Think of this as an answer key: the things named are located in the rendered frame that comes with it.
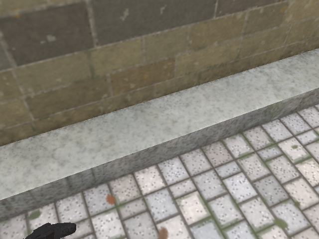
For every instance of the left robot hand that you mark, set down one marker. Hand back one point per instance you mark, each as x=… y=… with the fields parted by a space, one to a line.
x=54 y=231

